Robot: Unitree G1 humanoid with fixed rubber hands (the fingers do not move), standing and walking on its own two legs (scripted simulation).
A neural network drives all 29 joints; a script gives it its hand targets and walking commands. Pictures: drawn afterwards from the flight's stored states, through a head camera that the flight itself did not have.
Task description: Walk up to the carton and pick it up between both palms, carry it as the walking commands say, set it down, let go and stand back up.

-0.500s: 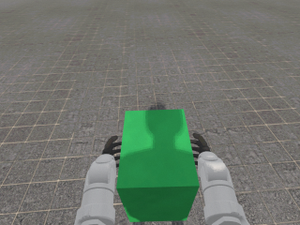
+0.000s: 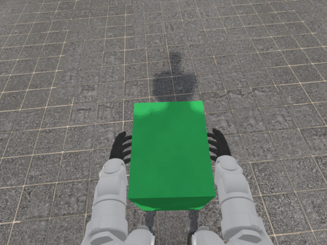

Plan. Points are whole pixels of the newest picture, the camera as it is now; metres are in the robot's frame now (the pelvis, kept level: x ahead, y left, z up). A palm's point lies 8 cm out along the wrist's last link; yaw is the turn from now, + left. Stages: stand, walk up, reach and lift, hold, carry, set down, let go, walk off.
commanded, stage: set down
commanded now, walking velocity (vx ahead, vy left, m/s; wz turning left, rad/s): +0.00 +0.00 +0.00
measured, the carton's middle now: (170, 161) +0.35 +0.03 -0.10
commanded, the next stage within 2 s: none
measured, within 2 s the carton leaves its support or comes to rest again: neither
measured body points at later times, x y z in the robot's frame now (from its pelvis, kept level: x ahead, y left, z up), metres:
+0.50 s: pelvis -0.01 +0.00 -0.07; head +0.17 -0.01 +0.34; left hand +0.37 +0.17 -0.13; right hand +0.39 -0.10 -0.13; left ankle +0.05 +0.14 -0.71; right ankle +0.07 -0.10 -0.71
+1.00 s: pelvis -0.02 +0.01 -0.15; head +0.20 +0.00 +0.25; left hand +0.39 +0.17 -0.22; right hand +0.42 -0.10 -0.22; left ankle +0.05 +0.14 -0.71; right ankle +0.07 -0.10 -0.71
